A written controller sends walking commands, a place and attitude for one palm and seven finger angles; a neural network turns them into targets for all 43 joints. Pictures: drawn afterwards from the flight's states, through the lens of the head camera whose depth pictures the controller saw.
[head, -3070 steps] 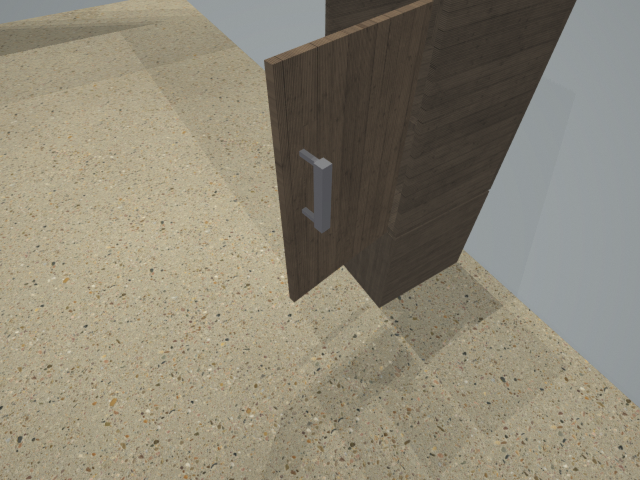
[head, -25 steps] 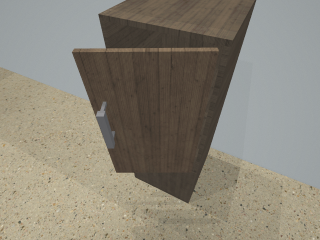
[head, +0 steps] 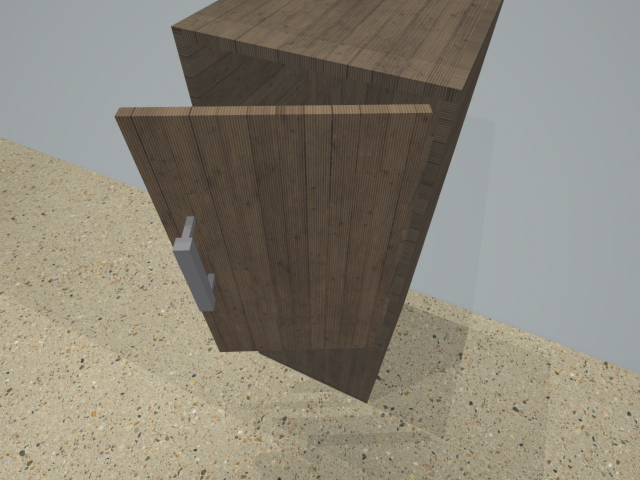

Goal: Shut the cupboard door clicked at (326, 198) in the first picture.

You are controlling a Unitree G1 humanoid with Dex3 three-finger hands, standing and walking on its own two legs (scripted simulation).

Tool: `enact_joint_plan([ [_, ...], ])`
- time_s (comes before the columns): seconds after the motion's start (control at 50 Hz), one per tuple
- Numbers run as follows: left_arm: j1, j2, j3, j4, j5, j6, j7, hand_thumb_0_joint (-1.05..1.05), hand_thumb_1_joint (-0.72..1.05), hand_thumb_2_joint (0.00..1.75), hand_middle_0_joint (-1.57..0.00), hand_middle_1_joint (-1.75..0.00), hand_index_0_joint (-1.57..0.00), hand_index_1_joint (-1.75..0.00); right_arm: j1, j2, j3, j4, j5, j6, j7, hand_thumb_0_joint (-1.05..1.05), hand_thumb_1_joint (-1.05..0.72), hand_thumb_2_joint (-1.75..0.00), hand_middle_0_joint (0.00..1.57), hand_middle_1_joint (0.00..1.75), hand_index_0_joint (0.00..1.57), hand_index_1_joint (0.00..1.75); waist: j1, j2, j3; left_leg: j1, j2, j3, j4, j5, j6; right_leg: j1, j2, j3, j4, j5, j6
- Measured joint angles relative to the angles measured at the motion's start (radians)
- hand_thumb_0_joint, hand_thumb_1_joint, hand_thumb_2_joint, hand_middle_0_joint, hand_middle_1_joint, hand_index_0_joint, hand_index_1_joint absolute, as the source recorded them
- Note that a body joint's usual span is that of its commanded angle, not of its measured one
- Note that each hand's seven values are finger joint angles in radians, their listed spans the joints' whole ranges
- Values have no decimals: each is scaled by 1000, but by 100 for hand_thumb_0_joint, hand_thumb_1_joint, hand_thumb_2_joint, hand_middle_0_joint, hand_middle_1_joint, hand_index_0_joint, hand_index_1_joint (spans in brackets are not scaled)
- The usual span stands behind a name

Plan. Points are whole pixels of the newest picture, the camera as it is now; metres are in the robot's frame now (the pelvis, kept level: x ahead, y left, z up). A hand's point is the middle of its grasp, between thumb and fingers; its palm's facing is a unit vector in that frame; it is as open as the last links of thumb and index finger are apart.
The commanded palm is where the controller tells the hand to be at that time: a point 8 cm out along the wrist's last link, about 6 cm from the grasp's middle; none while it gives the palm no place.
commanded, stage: come to a stop and stand still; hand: left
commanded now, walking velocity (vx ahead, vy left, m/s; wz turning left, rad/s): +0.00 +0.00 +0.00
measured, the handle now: (199, 266) +0.40 +0.21 +0.01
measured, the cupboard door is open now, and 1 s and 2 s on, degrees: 27 27 27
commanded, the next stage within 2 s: look again from close up in 0.68 s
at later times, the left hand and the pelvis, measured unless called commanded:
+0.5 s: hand out of the picture +0.01 +0.15 -0.18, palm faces +0.02 -0.98 -0.17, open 7.3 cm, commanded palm none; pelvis +0.02 -0.01 +0.00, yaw +0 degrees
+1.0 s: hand out of the picture +0.02 +0.14 -0.18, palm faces +0.03 -0.98 -0.17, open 7.3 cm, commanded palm none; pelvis +0.03 -0.02 +0.00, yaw +0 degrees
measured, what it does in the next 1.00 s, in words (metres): stands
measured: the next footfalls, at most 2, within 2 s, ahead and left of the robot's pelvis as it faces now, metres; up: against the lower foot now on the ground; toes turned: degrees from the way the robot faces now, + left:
none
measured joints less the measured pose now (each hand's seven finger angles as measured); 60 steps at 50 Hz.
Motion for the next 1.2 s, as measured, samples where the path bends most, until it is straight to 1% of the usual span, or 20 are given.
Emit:
enact_joint_plan([
  [0.12,1,-6,-1,27,-1,-3,2,1,93,90,-20,-30,-20,-30,-17,12,0,22,1,-5,-5,1,-91,-90,20,30,20,30,3,0,4,17,6,-2,-2,-11,-5,20,7,-2,-10,-8,-3],
  [0.44,20,-23,-2,59,1,-8,4,0,92,90,-20,-30,-19,-30,-44,8,-4,50,2,-8,-16,1,-92,-90,20,30,20,30,13,-8,9,48,12,-10,-15,-27,-17,52,15,-8,-22,-26,-11],
  [0.7,23,-23,-2,64,1,-12,4,1,92,90,-20,-30,-19,-30,-45,17,-4,62,2,-7,-17,1,-92,-90,20,30,20,30,12,-19,13,56,22,-16,-19,-32,-27,66,24,-13,-37,-28,-20],
  [1.2,19,-22,7,63,0,-11,8,1,92,90,-20,-30,-19,-30,-32,30,-4,72,1,-11,-22,1,-91,-90,20,30,20,30,12,-14,12,72,23,-22,-33,-33,-35,78,26,-18,-38,-39,-26],
])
